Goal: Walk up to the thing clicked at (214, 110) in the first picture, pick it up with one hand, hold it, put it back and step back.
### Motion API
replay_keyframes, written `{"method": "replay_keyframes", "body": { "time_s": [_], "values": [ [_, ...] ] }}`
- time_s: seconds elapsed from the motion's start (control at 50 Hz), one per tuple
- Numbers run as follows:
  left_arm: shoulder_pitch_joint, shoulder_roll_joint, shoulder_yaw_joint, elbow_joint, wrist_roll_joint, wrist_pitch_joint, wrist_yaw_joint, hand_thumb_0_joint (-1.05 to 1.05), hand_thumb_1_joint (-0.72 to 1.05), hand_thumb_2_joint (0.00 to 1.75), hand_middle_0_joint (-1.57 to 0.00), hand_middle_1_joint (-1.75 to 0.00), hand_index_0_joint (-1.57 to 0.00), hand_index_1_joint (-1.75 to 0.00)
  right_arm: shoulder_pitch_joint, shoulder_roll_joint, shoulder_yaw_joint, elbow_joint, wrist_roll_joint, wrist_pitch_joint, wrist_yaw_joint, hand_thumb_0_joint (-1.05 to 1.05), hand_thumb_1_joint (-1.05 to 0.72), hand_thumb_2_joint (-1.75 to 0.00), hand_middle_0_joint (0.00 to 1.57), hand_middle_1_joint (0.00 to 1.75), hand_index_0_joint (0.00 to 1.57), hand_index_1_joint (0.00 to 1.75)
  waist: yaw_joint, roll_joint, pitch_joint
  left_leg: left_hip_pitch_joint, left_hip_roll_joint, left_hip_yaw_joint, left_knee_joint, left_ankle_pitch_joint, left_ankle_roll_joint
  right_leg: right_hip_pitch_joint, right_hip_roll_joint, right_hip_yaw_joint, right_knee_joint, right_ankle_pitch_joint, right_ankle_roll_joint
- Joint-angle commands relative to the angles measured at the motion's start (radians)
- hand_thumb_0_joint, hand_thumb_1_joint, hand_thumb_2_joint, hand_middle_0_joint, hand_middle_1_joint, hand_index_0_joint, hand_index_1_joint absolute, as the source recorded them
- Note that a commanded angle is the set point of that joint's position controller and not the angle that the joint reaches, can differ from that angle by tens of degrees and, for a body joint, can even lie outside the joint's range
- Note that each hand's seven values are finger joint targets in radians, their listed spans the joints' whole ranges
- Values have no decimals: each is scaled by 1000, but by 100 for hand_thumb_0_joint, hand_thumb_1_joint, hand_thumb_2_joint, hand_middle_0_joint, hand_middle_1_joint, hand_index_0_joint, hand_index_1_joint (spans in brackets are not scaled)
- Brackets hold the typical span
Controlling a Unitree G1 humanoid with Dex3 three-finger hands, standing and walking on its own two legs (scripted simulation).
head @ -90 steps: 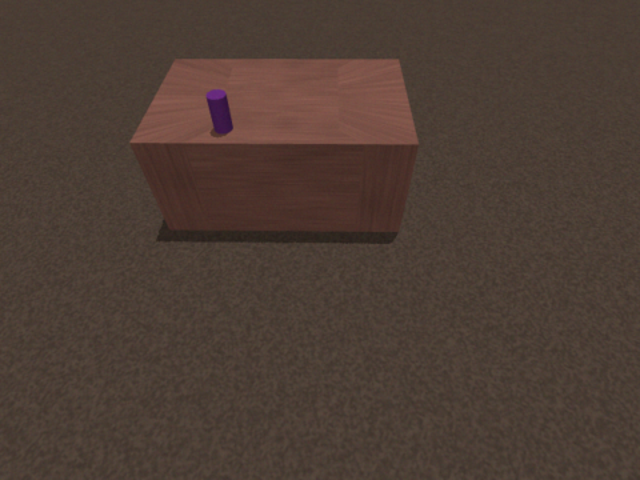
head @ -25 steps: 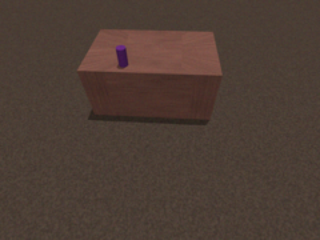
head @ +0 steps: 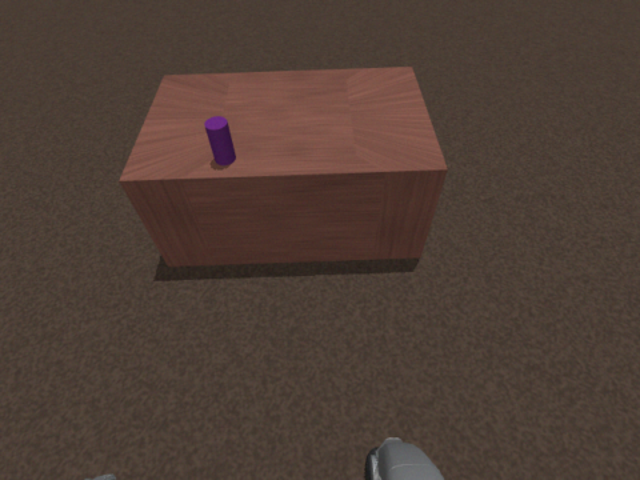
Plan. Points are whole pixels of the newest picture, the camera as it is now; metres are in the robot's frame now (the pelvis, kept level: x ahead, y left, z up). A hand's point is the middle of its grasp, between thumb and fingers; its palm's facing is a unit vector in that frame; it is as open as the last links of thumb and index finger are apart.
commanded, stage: walk up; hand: left
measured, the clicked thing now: (220, 141) +1.05 +0.25 -0.25
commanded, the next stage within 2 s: none
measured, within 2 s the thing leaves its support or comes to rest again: neither
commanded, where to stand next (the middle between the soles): +0.66 +0.06 m, yaw -1 degrees
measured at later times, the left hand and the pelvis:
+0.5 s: hand (107, 430) +0.24 +0.33 -0.16, palm faces -0.01 -0.92 -0.38, open 7.4 cm; pelvis +0.22 +0.04 -0.02, yaw +0 degrees
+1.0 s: hand (157, 266) +0.51 +0.30 -0.13, palm faces -0.04 -0.92 -0.40, open 7.4 cm; pelvis +0.40 +0.03 -0.01, yaw +0 degrees
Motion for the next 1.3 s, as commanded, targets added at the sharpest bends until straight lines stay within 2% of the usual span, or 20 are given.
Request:
{"method": "replay_keyframes", "body": {
  "time_s": [0.0,0.04,0.06,0.08,0.2,0.36,0.42,0.44,0.48,0.58,0.68,0.84,0.86,0.88,0.9,1.02,1.14,1.24,1.26,1.28],
  "values": [
    [37,166,59,-74,-4,-32,13,0,90,90,-20,-30,-20,-30,-56,-262,-76,-124,12,-15,-32,0,-90,-90,20,30,20,30,78,56,-56,-211,207,-119,44,400,141,304,55,-53,-80,46,-26],
    [268,265,104,-35,3,-47,38,0,90,90,-20,-30,-20,-30,-16,-186,-46,-145,8,-15,-30,0,-90,-90,20,30,20,30,186,-182,-208,-381,66,-29,544,303,79,607,-66,145,-182,-157,-82],
    [302,360,119,-55,-3,-53,43,0,90,90,-20,-30,-20,-30,32,-176,-41,-161,18,-15,-29,0,-90,-90,20,30,20,30,167,-298,-257,-614,-63,-48,769,-129,42,723,-360,690,-347,-242,-222],
    [227,354,112,-79,-18,-51,47,0,90,90,-20,-30,-20,-30,-22,-262,-58,-132,9,-6,-40,0,-90,-90,20,30,20,30,160,-144,-202,-637,9,-160,849,-164,37,598,-401,776,-371,-315,-300],
    [61,234,72,-131,-11,-63,50,0,90,90,-20,-30,-20,-30,33,-206,-59,-64,3,15,-7,0,-90,-90,20,30,20,30,43,-132,-10,-487,92,-133,591,80,4,192,-160,203,-404,-172,-189],
    [81,286,82,-152,0,-62,38,0,90,90,-20,-30,-20,-30,-122,-200,-78,-119,-10,-2,21,0,-90,-90,20,30,20,30,72,-112,-36,-353,93,-61,208,178,-12,141,-174,154,-363,-322,-172],
    [45,264,65,-152,4,-51,39,0,90,90,-20,-30,-20,-30,-10,-230,-96,-80,-15,-14,8,0,-90,-90,20,30,20,30,-19,-30,-66,-108,52,-28,158,134,9,7,-135,100,-181,-309,-132],
    [64,217,47,-154,12,-48,41,0,90,90,-20,-30,-20,-30,106,-272,-111,-43,-15,-21,-4,0,-90,-90,20,30,20,30,-76,102,-122,46,58,-98,113,26,38,-64,-85,61,71,-199,-100],
    [120,201,42,-141,-10,-40,57,0,90,90,-20,-30,-20,-30,127,-403,-134,-76,3,-35,-20,0,-90,-90,20,30,20,30,-70,303,-114,68,436,-801,-223,-265,220,-297,101,57,551,-371,-28],
    [176,225,42,-65,-20,-36,49,0,90,90,-20,-30,-20,-30,-24,-277,-79,-113,12,-39,-38,0,-90,-90,20,30,20,30,34,187,-54,-126,280,-301,-125,308,175,-123,-13,107,444,-180,-7],
    [70,181,37,-116,-7,-24,26,0,90,90,-20,-30,-20,-30,17,-286,-78,-129,10,-37,-40,0,-90,-90,20,30,20,30,6,174,-42,-79,286,-216,-115,464,231,-118,-26,14,212,-149,14],
    [158,185,68,-87,-5,-37,30,0,90,90,-20,-30,-20,-30,-46,-250,-57,-176,18,-13,-38,0,-90,-90,20,30,20,30,101,37,-105,-329,193,-115,150,289,132,386,80,-52,-76,6,-26],
    [238,228,86,-77,0,-46,41,0,90,90,-20,-30,-20,-30,-20,-206,-39,-179,17,-12,-37,0,-90,-90,20,30,20,30,143,-98,-151,-408,127,-58,383,249,105,515,24,43,-168,-102,-54],
    [308,323,113,-83,3,-58,54,0,90,90,-20,-30,-20,-30,23,-133,-15,-197,13,-12,-34,0,-90,-90,20,30,20,30,155,-299,-196,-588,9,-21,657,-116,47,612,-275,491,-282,-240,-135],
    [273,354,108,-97,-11,-56,53,0,90,90,-20,-30,-20,-30,-3,-237,-45,-173,8,0,-45,0,-90,-90,20,30,20,30,146,-197,-170,-672,6,-107,757,-191,39,564,-377,739,-362,-344,-254],
    [110,252,73,-140,-8,-63,59,0,90,90,-20,-30,-20,-30,33,-222,-55,-79,4,16,-19,0,-90,-90,20,30,20,30,53,-127,-25,-518,94,-134,575,27,10,218,-180,243,-351,-100,-189],
    [131,272,82,-158,3,-60,50,0,90,90,-20,-30,-20,-30,-87,-203,-62,-114,-11,9,4,0,-90,-90,20,30,20,30,84,-151,-37,-463,98,-77,293,103,-13,193,-173,185,-356,-269,-194],
    [78,245,51,-165,1,-36,52,0,90,90,-20,-30,-20,-30,-30,-201,-70,-70,-10,-11,-16,0,-90,-90,20,30,20,30,13,-64,-58,-162,25,-27,132,163,5,28,-131,103,-152,-184,-135],
    [92,202,32,-165,1,-32,54,0,90,90,-20,-30,-20,-30,29,-224,-76,-49,-11,-17,-28,0,-90,-90,20,30,20,30,-12,3,-96,-64,27,-62,102,103,24,-14,-101,71,-31,-148,-104],
    [117,139,12,-174,-6,-30,55,0,90,90,-20,-30,-20,-30,80,-302,-94,-47,-18,-25,-39,0,-90,-90,20,30,20,30,-36,227,-127,0,216,-349,-63,-38,88,-100,-4,-21,256,-133,-46]
  ]
}}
